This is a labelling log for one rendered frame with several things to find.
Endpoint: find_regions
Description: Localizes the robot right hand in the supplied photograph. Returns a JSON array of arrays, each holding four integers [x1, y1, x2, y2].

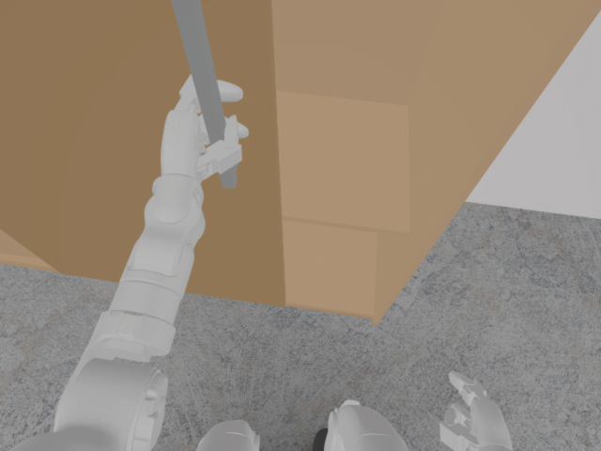
[[439, 371, 513, 451]]

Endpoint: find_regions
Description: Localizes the left robot thigh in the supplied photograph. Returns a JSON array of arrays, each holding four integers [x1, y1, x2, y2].
[[196, 420, 260, 451]]

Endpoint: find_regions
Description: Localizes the robot thigh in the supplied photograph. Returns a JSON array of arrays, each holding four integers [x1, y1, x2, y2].
[[196, 420, 260, 451], [328, 405, 408, 451]]

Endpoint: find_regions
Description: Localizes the handle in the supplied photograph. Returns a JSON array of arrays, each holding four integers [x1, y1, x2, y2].
[[171, 0, 239, 189]]

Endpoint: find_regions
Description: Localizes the robot left hand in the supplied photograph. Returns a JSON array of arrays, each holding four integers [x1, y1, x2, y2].
[[161, 74, 249, 185]]

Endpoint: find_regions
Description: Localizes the wardrobe door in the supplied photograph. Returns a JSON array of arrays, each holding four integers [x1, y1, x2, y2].
[[0, 0, 285, 307], [0, 229, 39, 258]]

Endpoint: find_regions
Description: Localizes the right robot thigh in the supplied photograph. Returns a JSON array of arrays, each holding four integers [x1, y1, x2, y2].
[[328, 405, 408, 451]]

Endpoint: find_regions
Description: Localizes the robot left upper arm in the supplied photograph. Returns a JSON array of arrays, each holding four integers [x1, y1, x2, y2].
[[8, 358, 168, 451]]

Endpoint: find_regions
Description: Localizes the robot left forearm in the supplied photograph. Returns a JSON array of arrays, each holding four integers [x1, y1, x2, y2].
[[54, 174, 206, 432]]

